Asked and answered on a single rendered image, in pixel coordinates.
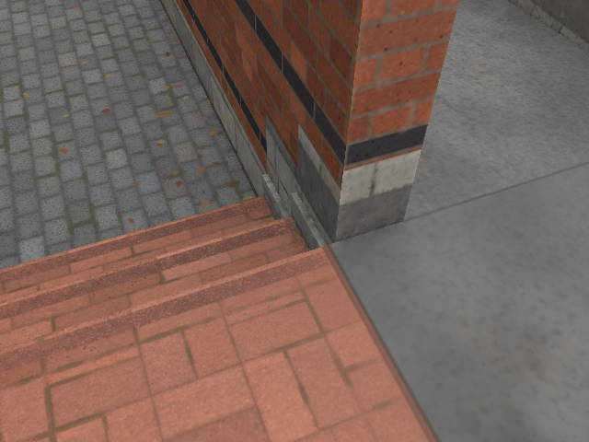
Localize stairs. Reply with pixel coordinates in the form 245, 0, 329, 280
0, 195, 309, 349

